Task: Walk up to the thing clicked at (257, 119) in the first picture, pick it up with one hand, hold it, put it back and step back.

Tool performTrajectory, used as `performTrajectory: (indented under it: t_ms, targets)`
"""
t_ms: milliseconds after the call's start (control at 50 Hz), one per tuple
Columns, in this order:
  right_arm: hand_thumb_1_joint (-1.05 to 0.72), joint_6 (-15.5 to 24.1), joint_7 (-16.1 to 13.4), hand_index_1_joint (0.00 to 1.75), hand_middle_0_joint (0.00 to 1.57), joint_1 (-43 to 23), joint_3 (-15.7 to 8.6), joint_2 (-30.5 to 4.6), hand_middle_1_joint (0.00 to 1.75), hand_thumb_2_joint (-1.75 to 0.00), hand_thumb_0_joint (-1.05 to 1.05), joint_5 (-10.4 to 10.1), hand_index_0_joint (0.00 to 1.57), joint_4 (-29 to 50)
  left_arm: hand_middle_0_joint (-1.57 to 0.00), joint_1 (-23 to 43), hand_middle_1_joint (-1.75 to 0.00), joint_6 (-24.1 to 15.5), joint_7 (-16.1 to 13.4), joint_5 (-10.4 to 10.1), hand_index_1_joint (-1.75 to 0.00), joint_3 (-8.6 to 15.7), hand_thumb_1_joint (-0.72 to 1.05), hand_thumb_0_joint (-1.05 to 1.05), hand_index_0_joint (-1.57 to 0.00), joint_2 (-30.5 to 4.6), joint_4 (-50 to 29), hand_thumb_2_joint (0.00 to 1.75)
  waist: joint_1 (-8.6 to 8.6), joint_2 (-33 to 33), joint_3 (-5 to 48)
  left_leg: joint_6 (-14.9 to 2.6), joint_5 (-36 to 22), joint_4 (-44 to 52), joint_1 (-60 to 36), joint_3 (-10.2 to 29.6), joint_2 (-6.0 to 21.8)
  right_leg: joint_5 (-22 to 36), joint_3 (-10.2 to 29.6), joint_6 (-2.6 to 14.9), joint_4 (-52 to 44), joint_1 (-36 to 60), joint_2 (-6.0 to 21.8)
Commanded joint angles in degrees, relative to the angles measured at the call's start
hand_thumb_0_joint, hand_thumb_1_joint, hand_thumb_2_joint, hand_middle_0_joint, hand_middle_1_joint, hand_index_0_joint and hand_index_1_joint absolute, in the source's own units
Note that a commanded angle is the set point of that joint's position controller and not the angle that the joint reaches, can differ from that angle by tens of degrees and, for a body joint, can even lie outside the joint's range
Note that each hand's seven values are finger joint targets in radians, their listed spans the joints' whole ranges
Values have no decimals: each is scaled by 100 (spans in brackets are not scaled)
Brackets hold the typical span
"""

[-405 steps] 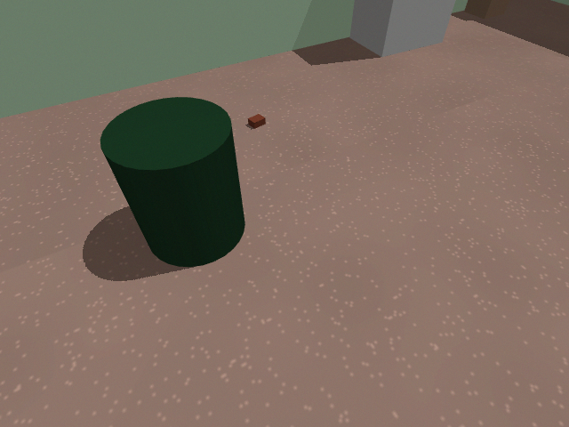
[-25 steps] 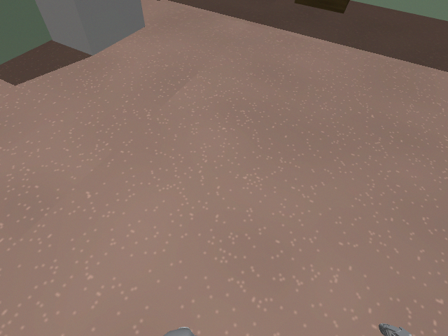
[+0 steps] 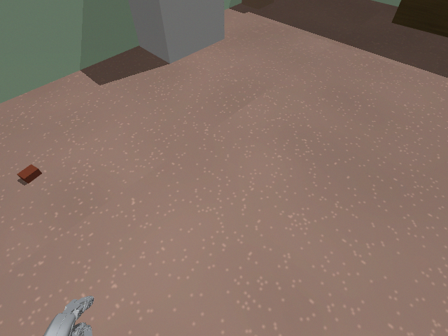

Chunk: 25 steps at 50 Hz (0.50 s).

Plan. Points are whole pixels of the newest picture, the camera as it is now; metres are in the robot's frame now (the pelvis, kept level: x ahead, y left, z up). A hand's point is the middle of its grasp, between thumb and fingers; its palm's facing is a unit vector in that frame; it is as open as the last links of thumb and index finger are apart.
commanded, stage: walk up
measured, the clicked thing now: (29, 173) +1.09 +1.15 -0.75
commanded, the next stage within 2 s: none
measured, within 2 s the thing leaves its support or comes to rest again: neither
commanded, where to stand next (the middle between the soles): +0.18 +0.00 m, yaw +45 degrees
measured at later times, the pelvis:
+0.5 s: pelvis +0.12 -0.03 -0.02, yaw +19 degrees
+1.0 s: pelvis +0.12 -0.06 -0.02, yaw +36 degrees
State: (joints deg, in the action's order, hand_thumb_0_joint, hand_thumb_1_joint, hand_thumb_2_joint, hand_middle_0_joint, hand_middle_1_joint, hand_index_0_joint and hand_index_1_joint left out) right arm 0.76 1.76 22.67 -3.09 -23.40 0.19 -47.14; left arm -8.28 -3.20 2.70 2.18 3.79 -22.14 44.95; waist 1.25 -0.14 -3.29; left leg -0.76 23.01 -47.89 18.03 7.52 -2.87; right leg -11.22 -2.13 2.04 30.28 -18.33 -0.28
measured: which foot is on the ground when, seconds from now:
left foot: up 0.00-0.34, down 0.36-0.72, up 0.74-1.00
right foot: down 0.00-0.40, up 0.42-0.68, down 0.70-1.00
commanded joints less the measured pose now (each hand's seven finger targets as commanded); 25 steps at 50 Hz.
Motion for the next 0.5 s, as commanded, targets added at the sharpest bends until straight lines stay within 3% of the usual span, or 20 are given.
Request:
performTrajectory:
  t_ms: [0,20,40,60,80,100,120,140,180,260,300,320,340,360,380,400,420,440,460,480]
  targets:
    - [-90,197,-1,30,20,163,-379,-1289,30,-90,0,-41,20,331,-20,-143,-30,-172,-115,-34,-30,493,90,0,-20,-1449,-433,90,-359,681,62,-9,-426,-1285,1975,-214,519,-2047,2374,546,-2184,1527,2006]
    - [-90,228,19,30,20,143,-341,-1249,30,-90,0,116,20,321,-20,-399,-30,-137,-115,-84,-30,350,90,0,-20,-1217,-258,90,-281,713,177,-54,-654,-944,1605,-292,571,-770,1528,163,-1784,1510,1561]
    - [-90,234,46,30,20,323,-267,-1067,30,-90,0,96,20,289,-20,-455,-30,-135,-134,-99,-30,346,90,0,-20,-1189,-213,90,-219,927,287,-81,-719,-813,1549,-392,525,292,1063,78,-1468,1687,1451]
    - [-90,231,68,30,20,352,-249,-1013,30,-90,0,93,20,279,-20,-532,-30,-124,-126,-101,-30,359,90,0,-20,-1202,-176,90,-215,999,289,-54,-893,-769,1518,-522,552,1134,697,172,-1303,1695,1406]
    - [-90,201,88,30,20,259,-256,-1010,30,-90,0,93,20,305,-20,-605,-30,-104,-98,-132,-30,355,90,0,-20,-1165,-156,90,-230,1055,222,-41,-1154,-719,1540,-624,546,1620,320,186,-1282,1689,1289]
    - [-90,169,107,30,20,128,-258,-917,30,-90,0,26,20,394,-20,-569,-30,-118,-85,-112,-30,378,90,0,-20,-1313,-310,90,-231,1178,47,0,-1154,-628,1638,-723,506,1927,167,253,-1314,1665,1315]
    - [-90,153,120,30,20,-51,-267,-937,30,-90,0,12,20,463,-20,-629,-30,-102,-75,-111,-30,374,90,0,-20,-1287,-364,90,-302,1111,-21,8,-1261,-478,1659,-819,517,2224,30,167,-1294,1688,1279]
    - [-90,136,124,30,20,-260,-290,-937,30,-90,0,14,20,567,-20,-604,-30,-91,-60,-77,-30,384,90,0,-20,-1353,-415,90,-327,1136,-125,33,-1255,-266,1667,-871,573,2350,-67,212,-1318,1576,1350]
    - [-90,115,106,30,20,-581,-310,-951,30,-90,0,31,20,647,-20,-705,-30,-27,-69,-88,-30,360,90,0,-20,-1304,-461,90,-418,998,-324,58,-1261,80,1522,-1055,572,2828,-327,29,-1246,1414,1301]
    - [-90,83,20,30,20,-663,-350,-934,30,-90,0,58,20,646,-20,-707,-30,86,-107,-88,-30,327,90,0,-20,-1335,-511,90,-395,668,-188,31,-1578,659,655,-1336,465,2840,-664,30,-697,1116,1380]
    - [-90,70,-49,30,20,-271,-396,-950,30,-90,0,75,20,580,-20,-592,-30,144,-150,-136,-30,325,90,0,-20,-1426,-576,90,-114,455,241,-128,-1676,1153,-242,-1475,272,3344,-750,84,211,980,1404]
    - [-90,86,-102,30,20,101,-443,-1016,30,-90,0,108,20,521,-20,-476,-30,161,-176,-181,-30,289,90,0,-20,-1414,-631,90,156,271,552,-291,-2005,1523,-1084,-1453,184,3437,-901,33,993,601,1335]
    - [-90,103,-170,30,20,500,-534,-1252,30,-90,0,143,20,492,-20,-527,-30,171,-197,-239,-30,221,90,0,-20,-1258,-699,90,446,-254,942,-660,-2264,1845,-2026,-1065,218,2873,-968,-180,2354,50,1011]
    - [-90,106,-269,30,20,389,-639,-1634,30,-90,0,192,20,685,-20,-869,-30,194,-197,-296,-30,151,90,0,-20,-916,-747,90,440,-1655,1110,-1245,-3707,2140,-2726,689,1365,-384,-1032,-526,4078,-1221,198]
    - [-90,94,-337,30,20,172,-620,-1669,30,-90,0,134,20,918,-20,-1379,-30,278,-218,-306,-30,152,90,0,-20,-859,-669,90,51,-1238,1426,-1865,-4589,2016,-2780,2428,2397,-2609,-416,-573,4664,-1716,-110]
    - [-90,85,-376,30,20,-33,-656,-1705,30,-90,0,-39,20,996,-20,-1402,-30,352,-274,-255,-30,191,90,0,-20,-1240,-630,90,47,-992,1446,-2168,-3416,2489,-2400,2975,2801,-2449,417,-476,4966,-1625,340]
    - [-90,46,-391,30,20,-379,-612,-1581,30,-90,0,-116,20,1035,-20,-1241,-30,365,-256,-212,-30,179,90,0,-20,-1469,-544,90,-11,-533,1243,-1953,-2389,2738,-1759,2368,2471,-2207,460,-298,4703,-1362,517]
    - [-90,30,-393,30,20,-742,-505,-1391,30,-90,0,-100,20,1152,-20,-1129,-30,375,-210,-195,-30,175,90,0,-20,-1469,-484,90,-101,-211,1010,-1500,-1673,2775,-1117,1525,1973,-1998,489,-221,4133,-1111,611]
    - [-90,11,-395,30,20,-977,-424,-1286,30,-90,0,-43,20,1157,-20,-1152,-30,401,-175,-200,-30,211,90,0,-20,-1415,-364,90,-221,-206,679,-1171,-1020,2786,-433,975,1607,-1820,441,-202,3620,-905,673]
    - [-90,3,-375,30,20,-1031,-430,-1330,30,-90,0,-32,20,1148,-20,-1230,-30,422,-160,-211,-30,238,90,0,-20,-1413,-263,90,-235,-419,467,-964,-697,2747,77,524,1256,-1559,282,-163,3341,-639,616]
